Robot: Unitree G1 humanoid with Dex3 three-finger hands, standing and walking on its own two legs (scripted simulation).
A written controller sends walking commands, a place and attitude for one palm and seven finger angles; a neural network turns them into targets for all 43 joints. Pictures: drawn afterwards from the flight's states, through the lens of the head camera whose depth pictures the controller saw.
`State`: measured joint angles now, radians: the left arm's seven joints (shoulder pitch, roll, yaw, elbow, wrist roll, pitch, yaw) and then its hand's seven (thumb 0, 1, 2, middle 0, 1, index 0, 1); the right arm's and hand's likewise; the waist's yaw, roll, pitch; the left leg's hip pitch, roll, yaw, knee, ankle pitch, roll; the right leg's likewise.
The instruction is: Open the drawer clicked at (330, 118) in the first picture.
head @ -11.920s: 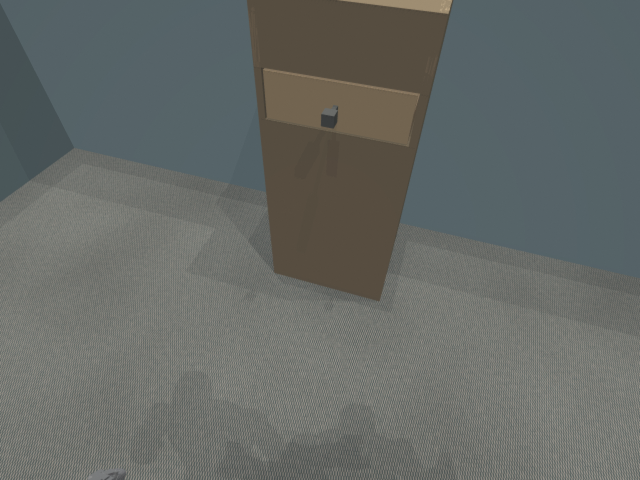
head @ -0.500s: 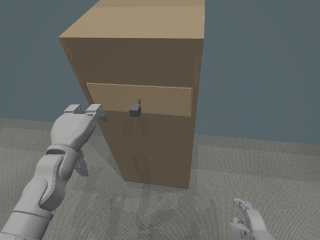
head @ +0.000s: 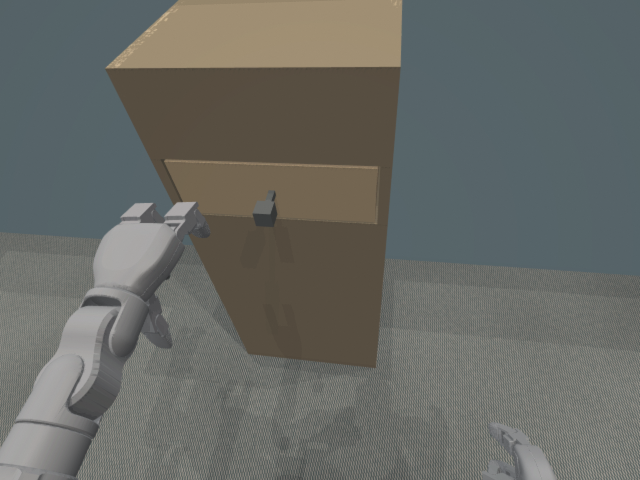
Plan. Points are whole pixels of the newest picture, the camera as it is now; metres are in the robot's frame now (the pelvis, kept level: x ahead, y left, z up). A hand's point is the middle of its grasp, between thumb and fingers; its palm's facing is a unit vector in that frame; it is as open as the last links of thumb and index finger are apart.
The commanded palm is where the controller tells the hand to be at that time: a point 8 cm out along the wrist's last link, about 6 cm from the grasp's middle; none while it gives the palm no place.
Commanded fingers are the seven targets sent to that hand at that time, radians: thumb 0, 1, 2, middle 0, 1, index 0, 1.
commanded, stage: move the hooked fingers above the handle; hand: left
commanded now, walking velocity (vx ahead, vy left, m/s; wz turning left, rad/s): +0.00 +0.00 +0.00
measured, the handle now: (267, 206) +0.55 +0.18 -0.01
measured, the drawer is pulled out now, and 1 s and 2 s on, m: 0.00 0.00 0.00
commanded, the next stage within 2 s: none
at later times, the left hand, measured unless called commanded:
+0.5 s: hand (203, 251) +0.36 +0.21 +0.08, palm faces +0.00 -0.05 -1.00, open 13.8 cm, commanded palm +0.35 +0.22 +0.14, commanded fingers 0.00 -0.50 0.30 -0.30 -1.20 -0.30 -1.20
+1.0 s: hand (231, 223) +0.43 +0.20 +0.07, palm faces -0.02 -0.04 -1.00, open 13.8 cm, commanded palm +0.42 +0.21 +0.13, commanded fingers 0.00 -0.50 0.30 -0.30 -1.20 -0.30 -1.20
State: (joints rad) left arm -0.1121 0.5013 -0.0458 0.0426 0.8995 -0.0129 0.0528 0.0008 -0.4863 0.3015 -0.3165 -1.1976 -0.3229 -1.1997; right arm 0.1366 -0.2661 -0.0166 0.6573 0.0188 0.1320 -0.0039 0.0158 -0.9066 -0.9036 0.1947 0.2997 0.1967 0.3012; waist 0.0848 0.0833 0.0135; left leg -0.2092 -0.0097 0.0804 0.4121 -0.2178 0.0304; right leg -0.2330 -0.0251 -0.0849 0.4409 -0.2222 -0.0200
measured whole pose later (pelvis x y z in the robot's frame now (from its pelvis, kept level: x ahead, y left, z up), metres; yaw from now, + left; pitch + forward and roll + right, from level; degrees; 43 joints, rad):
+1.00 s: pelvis +0.02 -0.01 -0.01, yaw -1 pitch +8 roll +1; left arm -0.56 0.45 -0.11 0.62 0.99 -0.09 0.12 0.00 -0.48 0.30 -0.32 -1.20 -0.32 -1.20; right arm 0.25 -0.26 -0.05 0.68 0.03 0.13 -0.02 0.01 -0.91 -0.90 0.20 0.30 0.20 0.30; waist 0.01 0.05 -0.06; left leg -0.37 0.00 0.09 0.52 -0.28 0.02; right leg -0.40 -0.02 -0.07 0.54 -0.28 -0.03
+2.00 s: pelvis +0.02 +0.00 -0.02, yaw -1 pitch +14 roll +0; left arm -0.85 0.47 -0.09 1.02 1.06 -0.06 0.23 0.00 -0.48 0.30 -0.32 -1.20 -0.32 -1.20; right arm 0.34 -0.26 -0.06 0.72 0.01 0.12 -0.01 0.01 -0.91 -0.90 0.20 0.30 0.20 0.30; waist -0.09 0.04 -0.10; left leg -0.54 0.02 0.09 0.61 -0.32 0.03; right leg -0.56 -0.01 -0.07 0.60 -0.29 -0.02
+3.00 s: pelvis +0.02 -0.01 -0.02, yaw -1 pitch +17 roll +0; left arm -0.81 0.49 -0.06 1.07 1.08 -0.10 0.25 0.00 -0.48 0.30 -0.32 -1.20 -0.32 -1.20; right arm 0.35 -0.26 -0.06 0.71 0.00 0.11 -0.04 0.01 -0.90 -0.90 0.20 0.30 0.20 0.30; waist -0.11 0.04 -0.11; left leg -0.62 0.03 0.08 0.67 -0.34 0.02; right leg -0.63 0.00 -0.07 0.65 -0.31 -0.03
